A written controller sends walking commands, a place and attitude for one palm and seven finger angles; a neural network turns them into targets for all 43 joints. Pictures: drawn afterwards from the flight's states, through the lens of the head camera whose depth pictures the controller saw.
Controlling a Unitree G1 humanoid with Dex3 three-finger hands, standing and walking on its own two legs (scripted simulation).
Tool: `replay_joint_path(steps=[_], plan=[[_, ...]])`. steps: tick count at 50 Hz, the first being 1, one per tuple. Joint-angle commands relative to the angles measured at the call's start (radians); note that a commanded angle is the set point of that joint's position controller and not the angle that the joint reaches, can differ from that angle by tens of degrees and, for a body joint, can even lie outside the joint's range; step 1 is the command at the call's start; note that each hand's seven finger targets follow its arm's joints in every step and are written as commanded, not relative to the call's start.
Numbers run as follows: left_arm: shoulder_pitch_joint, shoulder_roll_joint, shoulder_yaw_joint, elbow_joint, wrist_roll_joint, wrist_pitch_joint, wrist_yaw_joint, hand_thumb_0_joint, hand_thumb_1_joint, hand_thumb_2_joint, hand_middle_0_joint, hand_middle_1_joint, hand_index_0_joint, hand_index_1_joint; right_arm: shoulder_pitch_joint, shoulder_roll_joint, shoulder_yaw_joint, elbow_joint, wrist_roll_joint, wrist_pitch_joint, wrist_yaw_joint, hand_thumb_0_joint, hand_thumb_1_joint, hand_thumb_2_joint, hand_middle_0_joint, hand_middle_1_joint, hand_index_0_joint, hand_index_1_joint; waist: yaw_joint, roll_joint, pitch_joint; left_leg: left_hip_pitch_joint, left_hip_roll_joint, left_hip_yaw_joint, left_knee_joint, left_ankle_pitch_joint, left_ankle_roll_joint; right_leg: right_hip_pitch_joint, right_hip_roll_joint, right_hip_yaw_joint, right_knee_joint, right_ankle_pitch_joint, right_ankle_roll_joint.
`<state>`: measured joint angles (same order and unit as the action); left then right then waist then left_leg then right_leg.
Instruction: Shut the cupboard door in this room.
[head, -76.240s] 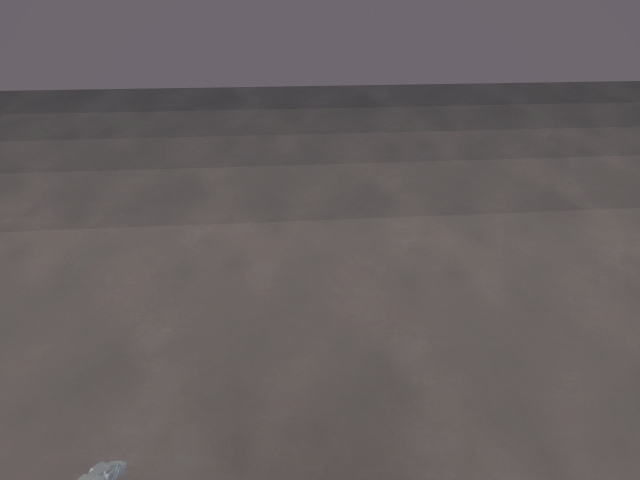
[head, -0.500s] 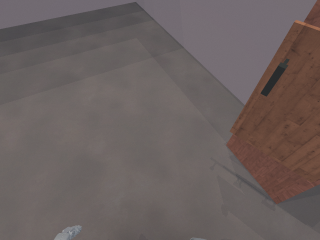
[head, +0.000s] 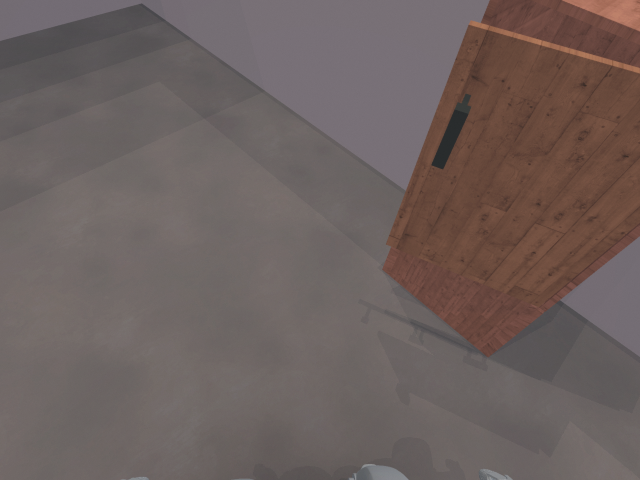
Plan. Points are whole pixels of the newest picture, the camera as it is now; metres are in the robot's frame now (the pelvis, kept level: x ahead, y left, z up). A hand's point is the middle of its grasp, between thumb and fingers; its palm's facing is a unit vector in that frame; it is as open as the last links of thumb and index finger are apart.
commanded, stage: turn to face it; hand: left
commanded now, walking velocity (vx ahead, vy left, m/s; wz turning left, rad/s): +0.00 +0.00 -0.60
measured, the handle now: (452, 131) +0.70 -0.19 +0.03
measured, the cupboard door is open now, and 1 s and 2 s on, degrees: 20 20 20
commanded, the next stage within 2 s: take the last steps up to it in 0.60 s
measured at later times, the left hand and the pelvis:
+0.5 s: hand (213, 464) +0.15 +0.15 -0.16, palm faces -0.25 -0.94 -0.24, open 7.4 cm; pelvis +0.02 -0.02 +0.00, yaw -15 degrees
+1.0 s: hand (248, 432) +0.20 +0.11 -0.16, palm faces -0.40 -0.89 -0.22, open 7.4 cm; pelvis +0.05 -0.04 +0.00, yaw -24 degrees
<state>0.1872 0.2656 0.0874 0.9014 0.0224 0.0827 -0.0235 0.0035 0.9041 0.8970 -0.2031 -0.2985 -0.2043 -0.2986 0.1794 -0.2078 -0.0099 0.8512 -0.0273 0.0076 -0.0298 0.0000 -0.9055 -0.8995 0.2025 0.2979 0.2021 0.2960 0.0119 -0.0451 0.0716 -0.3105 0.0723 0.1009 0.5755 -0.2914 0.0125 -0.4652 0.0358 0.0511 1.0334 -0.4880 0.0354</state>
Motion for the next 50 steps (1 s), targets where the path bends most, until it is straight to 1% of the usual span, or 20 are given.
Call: replay_joint_path(steps=[1, 8, 11, 13, 14, 15, 19, 24, 27, 28, 29, 30, 32, 35, 43, 45, 46, 47, 48, 50], plan=[[-0.021, 0.058, 0.022, -0.096, -0.004, -0.019, -0.017, 0.0, 0.9, 0.9, -0.2, -0.3, -0.2, -0.3, 0.034, -0.201, -0.061, -0.045, -0.005, -0.016, -0.016, 0.0, -0.9, -0.9, 0.2, 0.3, 0.2, 0.3, -0.016, 0.226, -0.098, 0.192, 0.264, -0.128, -0.236, 0.398, 0.108, -0.084, -0.062, -0.046, 0.087, 0.032, 0.021], [-0.069, 0.035, 0.004, -0.111, -0.002, -0.032, -0.017, 0.0, 0.9, 0.9, -0.2, -0.3, -0.2, -0.3, 0.098, -0.228, -0.084, 0.008, -0.004, -0.007, -0.002, 0.0, -0.9, -0.9, 0.2, 0.3, 0.2, 0.3, -0.055, 0.274, -0.12, 0.214, 0.286, -0.041, -0.155, 0.492, 0.104, 0.084, -0.04, -0.138, -0.279, 0.049, -0.008], [0.049, 0.076, 0.014, -0.073, 0.0, -0.047, -0.01, 0.0, 0.9, 0.9, -0.2, -0.3, -0.2, -0.3, 0.057, -0.233, -0.09, 0.005, 0.008, -0.001, 0.005, 0.0, -0.9, -0.9, 0.2, 0.3, 0.2, 0.3, 0.014, 0.177, -0.152, 0.091, 0.238, 0.032, 0.004, 0.349, 0.016, 0.335, -0.046, -0.13, -0.598, 0.324, -0.042], [0.143, 0.244, 0.039, -0.041, 0.006, -0.066, 0.016, 0.0, 0.9, 0.9, -0.2, -0.3, -0.2, -0.3, 0.005, -0.112, -0.059, -0.055, 0.013, 0.007, 0.016, 0.0, -0.9, -0.9, 0.2, 0.3, 0.2, 0.3, 0.066, -0.239, -0.134, -0.285, 0.011, 0.074, 0.401, -0.347, -0.089, 0.5, -0.422, 0.325, -0.698, 0.821, -0.21], [0.172, 0.252, 0.037, -0.038, -0.004, -0.062, 0.025, 0.0, 0.9, 0.9, -0.2, -0.3, -0.2, -0.3, -0.038, -0.124, -0.054, -0.064, 0.014, 0.02, 0.005, 0.0, -0.9, -0.9, 0.2, 0.3, 0.2, 0.3, 0.081, -0.147, -0.12, -0.314, 0.019, -0.054, 0.514, -0.341, -0.081, 0.451, -0.43, 0.312, -0.68, 0.872, -0.263], [0.124, 0.22, 0.039, -0.036, 0.0, -0.068, 0.037, 0.0, 0.9, 0.9, -0.2, -0.3, -0.2, -0.3, -0.028, -0.122, -0.056, -0.048, 0.015, 0.021, -0.003, 0.0, -0.9, -0.9, 0.2, 0.3, 0.2, 0.3, 0.047, -0.245, -0.128, -0.372, 0.022, -0.093, 0.575, -0.303, -0.085, 0.467, -0.383, 0.331, -0.672, 0.862, -0.266], [-0.014, 0.142, 0.011, -0.074, 0.0, -0.067, 0.042, 0.0, 0.9, 0.9, -0.2, -0.3, -0.2, -0.3, 0.041, -0.12, -0.053, 0.013, 0.013, 0.023, 0.009, 0.0, -0.9, -0.9, 0.2, 0.3, 0.2, 0.3, -0.02, -0.115, -0.147, -0.229, 0.028, -0.077, 0.499, -0.121, -0.1, 0.359, -0.271, 0.129, -0.655, 0.731, -0.221], [-0.015, 0.163, 0.019, -0.059, 0.01, -0.059, 0.035, 0.0, 0.9, 0.9, -0.2, -0.3, -0.2, -0.3, 0.048, -0.094, -0.048, 0.012, 0.016, 0.019, 0.012, 0.0, -0.9, -0.9, 0.2, 0.3, 0.2, 0.3, -0.013, -0.102, -0.085, -0.097, -0.019, -0.043, 0.221, -0.112, -0.085, 0.247, -0.258, 0.189, -0.68, 0.518, -0.225], [-0.038, 0.138, 0.017, -0.049, -0.003, -0.05, 0.035, 0.0, 0.9, 0.9, -0.2, -0.3, -0.2, -0.3, 0.143, -0.097, -0.044, 0.043, 0.016, 0.003, 0.003, 0.0, -0.9, -0.9, 0.2, 0.3, 0.2, 0.3, -0.059, -0.091, -0.091, 0.116, -0.034, -0.039, -0.085, 0.093, -0.073, 0.147, -0.207, 0.185, -0.593, 0.439, -0.154], [-0.018, 0.09, 0.008, -0.052, -0.008, -0.045, 0.031, 0.0, 0.9, 0.9, -0.2, -0.3, -0.2, -0.3, 0.167, -0.143, -0.051, 0.05, 0.011, -0.008, 0.001, 0.0, -0.9, -0.9, 0.2, 0.3, 0.2, 0.3, -0.055, 0.072, -0.109, 0.183, 0.056, -0.155, -0.202, 0.129, -0.042, 0.089, -0.126, 0.124, -0.491, 0.314, -0.102], [0.032, 0.034, 0.0, -0.063, -0.016, -0.039, 0.025, 0.0, 0.9, 0.9, -0.2, -0.3, -0.2, -0.3, 0.173, -0.233, -0.063, 0.043, -0.004, -0.014, -0.004, 0.0, -0.9, -0.9, 0.2, 0.3, 0.2, 0.3, -0.04, 0.31, -0.112, 0.205, 0.258, -0.373, -0.267, 0.193, 0.054, 0.003, -0.006, 0.015, -0.331, 0.072, -0.047], [0.009, 0.042, -0.003, -0.075, -0.011, -0.041, 0.023, 0.0, 0.9, 0.9, -0.2, -0.3, -0.2, -0.3, 0.174, -0.257, -0.066, 0.028, -0.008, -0.01, -0.013, 0.0, -0.9, -0.9, 0.2, 0.3, 0.2, 0.3, -0.053, 0.296, -0.087, 0.137, 0.356, -0.464, -0.309, 0.223, 0.139, -0.011, 0.006, -0.017, -0.152, -0.098, -0.033], [-0.008, 0.056, 0.01, -0.052, 0.0, -0.033, 0.019, 0.0, 0.9, 0.9, -0.2, -0.3, -0.2, -0.3, 0.132, -0.213, -0.054, 0.036, -0.011, -0.017, -0.022, 0.0, -0.9, -0.9, 0.2, 0.3, 0.2, 0.3, -0.032, 0.283, -0.074, 0.103, 0.306, -0.376, -0.296, 0.325, 0.139, -0.033, -0.033, 0.028, 0.059, -0.046, -0.024], [0.011, 0.022, 0.002, -0.025, -0.004, -0.031, 0.01, 0.0, 0.9, 0.9, -0.2, -0.3, -0.2, -0.3, 0.077, -0.166, -0.042, 0.037, -0.009, -0.017, -0.022, 0.0, -0.9, -0.9, 0.2, 0.3, 0.2, 0.3, -0.01, 0.202, -0.095, 0.137, 0.231, -0.198, -0.253, 0.42, 0.129, 0.004, -0.048, -0.019, 0.001, 0.012, -0.013], [-0.055, 0.004, -0.01, -0.024, 0.004, -0.046, -0.024, 0.0, 0.9, 0.9, -0.2, -0.3, -0.2, -0.3, 0.175, -0.212, -0.078, 0.112, -0.012, -0.018, -0.007, 0.0, -0.9, -0.9, 0.2, 0.3, 0.2, 0.3, -0.073, 0.198, -0.072, 0.159, 0.284, -0.206, -0.304, -0.05, 0.114, 0.106, -0.037, -0.115, -0.373, 0.041, -0.043], [0.039, 0.013, 0.0, 0.013, 0.006, -0.052, -0.028, 0.0, 0.9, 0.9, -0.2, -0.3, -0.2, -0.3, 0.134, -0.215, -0.079, 0.118, -0.008, -0.018, -0.006, 0.0, -0.9, -0.9, 0.2, 0.3, 0.2, 0.3, -0.021, 0.164, -0.073, 0.06, 0.251, -0.144, -0.235, -0.121, 0.073, 0.281, -0.013, -0.146, -0.562, 0.174, -0.054], [0.11, 0.042, 0.01, 0.038, 0.007, -0.061, -0.024, 0.0, 0.9, 0.9, -0.2, -0.3, -0.2, -0.3, 0.113, -0.194, -0.077, 0.115, -0.002, -0.02, -0.003, 0.0, -0.9, -0.9, 0.2, 0.3, 0.2, 0.3, 0.018, 0.077, -0.078, -0.038, 0.194, -0.076, -0.134, -0.154, 0.038, 0.414, -0.041, -0.1, -0.683, 0.18, -0.072], [0.18, 0.123, 0.024, 0.062, 0.015, -0.072, -0.011, 0.0, 0.9, 0.9, -0.2, -0.3, -0.2, -0.3, 0.093, -0.13, -0.062, 0.094, 0.011, -0.023, 0.002, 0.0, -0.9, -0.9, 0.2, 0.3, 0.2, 0.3, 0.052, -0.15, -0.09, -0.247, 0.07, 0.054, 0.084, -0.259, -0.02, 0.574, -0.231, 0.167, -0.816, 0.009, -0.152], [0.231, 0.182, 0.033, 0.079, 0.009, -0.07, 0.003, 0.0, 0.9, 0.9, -0.2, -0.3, -0.2, -0.3, -0.018, -0.098, -0.045, 0.041, 0.005, -0.021, 0.011, 0.0, -0.9, -0.9, 0.2, 0.3, 0.2, 0.3, 0.099, -0.249, -0.023, -0.392, -0.014, 0.059, 0.319, -0.365, -0.042, 0.544, -0.375, 0.372, -0.895, -0.019, -0.255], [0.196, 0.132, 0.026, 0.081, 0.004, -0.086, 0.022, 0.0, 0.9, 0.9, -0.2, -0.3, -0.2, -0.3, -0.047, -0.117, -0.054, 0.051, 0.004, -0.025, 0.006, 0.0, -0.9, -0.9, 0.2, 0.3, 0.2, 0.3, 0.066, -0.19, 0.028, -0.472, 0.023, -0.059, 0.502, -0.26, -0.039, 0.502, -0.365, 0.367, -0.859, 0.146, -0.325]])
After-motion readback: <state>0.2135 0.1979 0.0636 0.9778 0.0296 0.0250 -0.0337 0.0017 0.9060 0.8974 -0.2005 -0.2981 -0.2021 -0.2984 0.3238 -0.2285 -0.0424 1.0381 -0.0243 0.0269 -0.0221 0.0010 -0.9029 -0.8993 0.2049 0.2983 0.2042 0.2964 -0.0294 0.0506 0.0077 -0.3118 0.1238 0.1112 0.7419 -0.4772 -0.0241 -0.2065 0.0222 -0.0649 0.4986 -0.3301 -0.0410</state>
